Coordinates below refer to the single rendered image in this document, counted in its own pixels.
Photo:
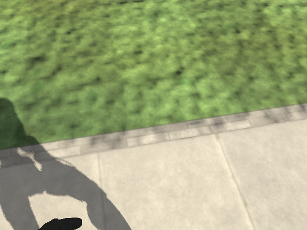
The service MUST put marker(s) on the left robot hand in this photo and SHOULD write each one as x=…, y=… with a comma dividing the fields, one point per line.
x=62, y=224

